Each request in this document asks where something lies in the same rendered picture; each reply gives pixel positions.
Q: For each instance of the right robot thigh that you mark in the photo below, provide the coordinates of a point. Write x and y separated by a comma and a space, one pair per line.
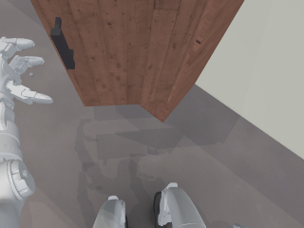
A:
184, 213

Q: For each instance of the left robot forearm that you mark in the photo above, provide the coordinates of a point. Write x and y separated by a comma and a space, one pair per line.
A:
9, 132

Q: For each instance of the left robot hand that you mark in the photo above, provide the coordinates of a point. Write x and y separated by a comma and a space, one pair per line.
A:
15, 68

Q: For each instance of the left robot shin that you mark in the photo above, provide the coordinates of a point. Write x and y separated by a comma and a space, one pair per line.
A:
115, 198

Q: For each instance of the robot left upper arm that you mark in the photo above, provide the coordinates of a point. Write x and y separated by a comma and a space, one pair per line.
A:
16, 185

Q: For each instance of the cupboard door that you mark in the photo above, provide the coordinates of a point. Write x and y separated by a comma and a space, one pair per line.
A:
126, 52

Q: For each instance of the handle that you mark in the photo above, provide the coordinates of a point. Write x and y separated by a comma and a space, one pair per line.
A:
60, 42

